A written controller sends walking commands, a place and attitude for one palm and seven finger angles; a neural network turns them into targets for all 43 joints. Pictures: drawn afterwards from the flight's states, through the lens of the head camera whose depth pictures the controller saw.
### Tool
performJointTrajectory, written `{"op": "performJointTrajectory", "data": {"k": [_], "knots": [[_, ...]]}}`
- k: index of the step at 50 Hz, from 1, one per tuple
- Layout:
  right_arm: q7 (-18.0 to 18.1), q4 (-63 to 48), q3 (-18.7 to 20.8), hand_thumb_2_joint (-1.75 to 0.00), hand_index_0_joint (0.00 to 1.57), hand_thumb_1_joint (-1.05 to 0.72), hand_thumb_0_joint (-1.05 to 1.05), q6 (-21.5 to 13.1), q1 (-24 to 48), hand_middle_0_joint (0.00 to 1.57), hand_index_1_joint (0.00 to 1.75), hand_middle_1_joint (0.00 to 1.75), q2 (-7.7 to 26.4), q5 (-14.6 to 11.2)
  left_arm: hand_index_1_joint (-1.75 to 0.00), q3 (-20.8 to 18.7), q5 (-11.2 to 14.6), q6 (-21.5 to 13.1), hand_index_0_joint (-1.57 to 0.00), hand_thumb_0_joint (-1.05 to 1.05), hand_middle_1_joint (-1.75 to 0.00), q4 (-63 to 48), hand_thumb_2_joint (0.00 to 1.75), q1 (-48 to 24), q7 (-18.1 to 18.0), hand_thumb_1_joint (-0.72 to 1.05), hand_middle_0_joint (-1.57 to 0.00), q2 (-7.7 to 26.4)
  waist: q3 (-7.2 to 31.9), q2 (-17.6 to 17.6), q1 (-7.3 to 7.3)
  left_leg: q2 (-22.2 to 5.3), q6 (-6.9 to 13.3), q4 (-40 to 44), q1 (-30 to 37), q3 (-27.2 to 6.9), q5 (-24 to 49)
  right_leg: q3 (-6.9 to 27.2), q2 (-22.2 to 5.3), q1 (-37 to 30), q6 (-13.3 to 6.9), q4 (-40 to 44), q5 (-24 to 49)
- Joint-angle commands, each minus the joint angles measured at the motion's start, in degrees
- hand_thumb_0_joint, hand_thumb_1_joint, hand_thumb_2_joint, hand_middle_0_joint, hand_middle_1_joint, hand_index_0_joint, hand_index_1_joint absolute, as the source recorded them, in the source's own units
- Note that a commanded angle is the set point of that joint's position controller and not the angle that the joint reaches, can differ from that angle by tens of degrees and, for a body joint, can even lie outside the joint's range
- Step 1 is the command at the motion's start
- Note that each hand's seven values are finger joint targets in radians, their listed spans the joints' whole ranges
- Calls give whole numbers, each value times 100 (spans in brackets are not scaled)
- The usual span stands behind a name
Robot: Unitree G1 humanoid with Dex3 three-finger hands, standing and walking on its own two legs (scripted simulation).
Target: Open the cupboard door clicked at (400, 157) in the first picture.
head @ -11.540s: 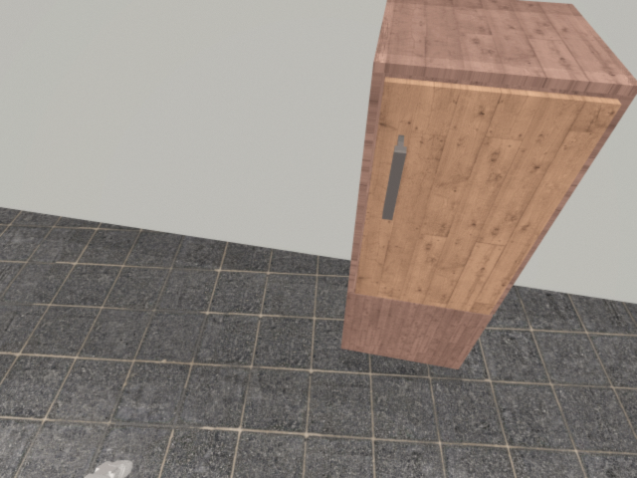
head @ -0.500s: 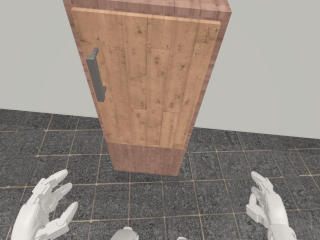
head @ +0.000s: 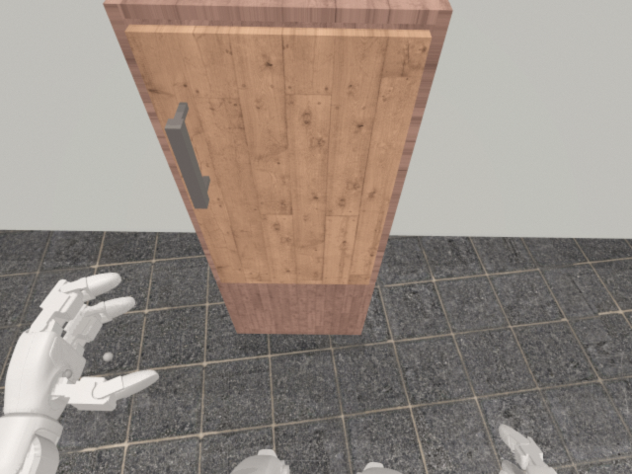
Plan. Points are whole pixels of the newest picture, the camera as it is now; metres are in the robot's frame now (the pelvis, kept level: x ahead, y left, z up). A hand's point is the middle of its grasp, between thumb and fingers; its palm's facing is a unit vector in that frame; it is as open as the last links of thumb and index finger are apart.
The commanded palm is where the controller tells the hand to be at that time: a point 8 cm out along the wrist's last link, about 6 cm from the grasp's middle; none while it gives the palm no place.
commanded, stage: raise the hand with hooked fingers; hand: left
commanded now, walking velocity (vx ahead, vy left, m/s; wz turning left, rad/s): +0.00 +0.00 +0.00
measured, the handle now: (192, 158) +0.52 +0.21 +0.08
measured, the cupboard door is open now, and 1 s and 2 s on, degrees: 0 0 0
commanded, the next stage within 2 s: move the hooked fingers beside the handle in 1.10 s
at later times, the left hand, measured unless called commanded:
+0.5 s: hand (35, 314) +0.27 +0.32 +0.08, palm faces +0.08 -1.00 -0.04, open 13.9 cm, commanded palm +0.25 +0.37 +0.10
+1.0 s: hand (44, 294) +0.29 +0.30 +0.10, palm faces +0.08 -1.00 -0.05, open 14.0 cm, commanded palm +0.25 +0.35 +0.10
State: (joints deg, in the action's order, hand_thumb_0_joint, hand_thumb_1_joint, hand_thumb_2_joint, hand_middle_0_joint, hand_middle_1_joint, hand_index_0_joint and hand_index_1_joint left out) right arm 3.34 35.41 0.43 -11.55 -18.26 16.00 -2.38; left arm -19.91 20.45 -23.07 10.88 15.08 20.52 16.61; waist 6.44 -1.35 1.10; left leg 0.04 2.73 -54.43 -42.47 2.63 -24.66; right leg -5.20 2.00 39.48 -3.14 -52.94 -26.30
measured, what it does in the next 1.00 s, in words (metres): stands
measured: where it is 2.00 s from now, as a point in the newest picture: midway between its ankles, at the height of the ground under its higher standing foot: outside the picture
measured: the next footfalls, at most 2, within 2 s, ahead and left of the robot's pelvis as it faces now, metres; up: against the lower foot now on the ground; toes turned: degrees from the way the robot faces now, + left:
none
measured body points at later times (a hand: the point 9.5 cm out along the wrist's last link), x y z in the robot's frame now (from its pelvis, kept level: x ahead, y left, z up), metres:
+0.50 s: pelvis +0.00 +0.05 +0.02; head +0.03 +0.07 +0.47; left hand +0.26 +0.37 +0.09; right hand +0.18 -0.18 -0.05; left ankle +0.02 +0.09 -0.68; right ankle +0.00 -0.08 -0.68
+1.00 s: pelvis +0.00 +0.03 +0.03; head +0.03 +0.04 +0.47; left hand +0.27 +0.36 +0.11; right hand +0.14 -0.23 -0.06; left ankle +0.02 +0.09 -0.68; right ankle +0.00 -0.08 -0.68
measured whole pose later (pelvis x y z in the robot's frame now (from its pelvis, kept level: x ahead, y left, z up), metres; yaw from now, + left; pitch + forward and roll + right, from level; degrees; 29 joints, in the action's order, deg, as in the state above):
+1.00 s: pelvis +0.00 +0.03 +0.03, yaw +1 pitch +7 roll -2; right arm 4.1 34.3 -2.2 -10.5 -17.2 16.3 -2.2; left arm -23.9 18.6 -14.7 23.0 -2.4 24.9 23.6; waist 3.9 -1.1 0.4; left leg 1.5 4.5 -45.0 -31.7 2.6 -20.5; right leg -4.8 1.1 27.8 -1.3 -41.9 -21.2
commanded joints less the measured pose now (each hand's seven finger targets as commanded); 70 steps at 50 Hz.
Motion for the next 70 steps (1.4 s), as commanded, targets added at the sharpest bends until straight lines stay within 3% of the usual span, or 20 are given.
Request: {"op": "performJointTrajectory", "data": {"k": [1, 3, 5, 8, 11, 13, 17, 25, 30, 33, 36, 40, 43, 46, 52, 60, 61, 66, 67, 70], "knots": [[131, -1013, 280, -90, 20, -90, 0, -435, 458, 20, 30, 30, 797, -54, -107, -300, 99, -246, -29, 0, -107, -1008, 39, -853, 274, -29, -29, 1236, 1245, -76, -53, -20, -20, 756, 922, -432, 1082, 603, -166, -707, 295, 1034, 835], [168, -1023, 248, -90, 20, -90, 0, -452, 442, 20, 30, 30, 808, -43, -110, -582, 155, -270, -29, 0, -110, -1386, 37, -1245, 222, -34, -29, 1628, 1533, -461, -161, -49, -75, 886, 1301, -521, 1360, 448, -89, -861, 179, 885, 1064], [174, -1003, 215, -90, 20, -90, 0, -481, 452, 20, 30, 30, 730, -27, -112, -632, 161, -365, -29, 0, -112, -1645, 35, -1245, 85, -38, -29, 1608, 1673, -700, -191, -96, -117, 1014, 1713, -578, 1638, 333, -54, -842, 138, 871, 1224], [149, -963, 162, -90, 20, -90, 0, -436, 446, 20, 30, 30, 768, 0, -117, -640, 155, -321, -30, 0, -117, -1359, 32, -1279, -91, -45, -30, 1548, 1193, -648, -170, -157, -251, 1152, 1820, -773, 1867, 139, 12, -590, 79, 816, 1254], [111, -973, 157, -90, 20, -90, 0, -338, 448, 20, 30, 30, 811, -21, -120, -366, 36, 21, -30, 0, -120, -835, 30, -1345, -34, -50, -30, 1330, 892, -675, -95, -233, -369, 1326, 1942, -913, 1878, 56, -7, -355, 125, 894, 1097], [118, -1034, 150, -90, 20, -90, 0, -264, 414, 20, 30, 30, 864, -53, -120, -270, 13, 402, -30, 0, -120, -361, 30, -1429, 131, -50, -30, 1286, 652, -398, -82, -243, -392, 1448, 1860, -973, 1779, 27, 18, -404, 113, 986, 1111], [169, -1172, 129, -90, 20, -90, 0, -201, 478, 20, 30, 30, 889, -90, -120, -339, -26, 811, -30, 0, -120, -426, 30, -2075, 323, -50, -30, 1535, 877, -390, -103, -275, -434, 1653, 2091, -1109, 1498, 35, -2, -501, 120, 1100, 989], [193, -981, 42, -90, 20, -90, 0, -226, 431, 20, 30, 30, 877, 5, -120, -732, -86, 444, -30, 0, -120, -613, 30, -3132, 227, -50, -30, 2067, 1124, -846, -108, -430, -692, 1908, 2973, -1541, 1784, 124, -9, -308, 107, 1117, 931], [261, -916, 37, -90, 20, -90, 0, -165, 419, 20, 30, 30, 936, -60, -120, -757, -39, 831, -30, 0, -120, 320, 30, -3303, 589, -50, -30, 2146, 900, -498, -74, -354, -573, 2018, 2671, -1425, 1420, 108, -41, -539, 104, 1340, 940], [251, -1000, 48, -90, 20, -90, 0, -184, 434, 20, 30, 30, 948, -76, -120, -604, 25, 1008, -30, 0, -120, 541, 30, -3069, 789, -50, -30, 1950, 877, -400, -133, -301, -535, 1996, 2599, -1357, 1578, 93, -30, -684, 72, 1397, 1036], [177, -1052, 89, -90, 20, -90, 0, -217, 391, 20, 30, 30, 944, -41, -120, -715, 40, 904, -30, 0, -120, 101, 30, -3018, 745, -50, -30, 2100, 1195, -509, -176, -288, -523, 1912, 2829, -1288, 2030, 89, -27, -753, 81, 1424, 1209], [116, -1001, 110, -90, 20, -90, 0, -204, 333, 20, 30, 30, 929, 10, -120, -955, 49, 648, -30, 0, -120, -26, 30, -2957, 518, -50, -30, 2250, 1000, -393, -177, -260, -492, 1880, 2612, -1142, 2002, 102, 17, -796, 76, 1448, 1240], [120, -945, 114, -90, 20, -90, 0, -194, 320, 20, 30, 30, 924, 19, -120, -1056, -5, 457, -30, 0, -120, -178, 30, -3159, 379, -50, -30, 2395, 1034, -610, -174, -235, -466, 1868, 2599, -1067, 1889, 142, 5, -874, 57, 1447, 1217], [129, -918, 112, -90, 20, -90, 0, -203, 319, 20, 30, 30, 873, 3, -120, -932, -36, 415, -30, 0, -120, -149, 30, -3052, 374, -50, -30, 2243, 1169, -832, -139, -208, -426, 1815, 2713, -976, 1996, 172, -13, -921, 75, 1495, 1268], [194, -902, 77, -90, 20, -90, 0, -188, 430, 20, 30, 30, 878, -68, -120, -792, 71, 593, -30, 0, -120, 332, 30, -2976, 594, -50, -30, 2087, 794, -290, -61, -76, -172, 1749, 2056, -699, 1353, 254, -26, -1145, 98, 1664, 1251], [212, -880, 48, -90, 20, -90, 0, -202, 491, 20, 30, 30, 809, -60, -120, -915, 124, 455, -30, 0, -120, 286, 30, -3087, 555, -50, -30, 2188, 992, -60, -82, 13, -47, 1523, 1791, -464, 1419, 532, -94, -1531, 179, 1730, 1509], [217, -850, 41, -90, 20, -90, 0, -197, 497, 20, 30, 30, 807, -65, -120, -932, 83, 418, -30, 0, -120, 317, 30, -3214, 541, -50, -30, 2258, 932, -235, -63, 11, -56, 1516, 1768, -444, 1397, 543, -105, -1498, 177, 1726, 1492], [265, -702, 20, -90, 20, -90, 0, -144, 449, 20, 30, 30, 809, -86, -120, -969, -37, 370, -30, 0, -120, 858, 30, -4035, 533, -50, -30, 2487, 776, -166, 94, 11, -30, 1383, 1487, -385, 1107, 780, -172, -1393, 245, 1813, 1178], [275, -688, -10, -90, 20, -90, 0, -140, 468, 20, 30, 30, 810, -96, -120, -808, -68, 360, -30, 0, -120, 929, 30, -4316, 563, -50, -30, 2429, 695, -286, 156, 17, -28, 1378, 1443, -396, 1021, 815, -193, -1315, 243, 1836, 1070], [293, -635, 2, -90, 20, -90, 0, -109, 402, 20, 30, 30, 826, -110, -120, -835, -93, 338, -30, 0, -120, 1229, 30, -4740, 650, -50, -30, 2592, 935, -213, 166, 10, -14, 1299, 1406, -389, 1027, 937, -222, -1430, 256, 1834, 1052]]}}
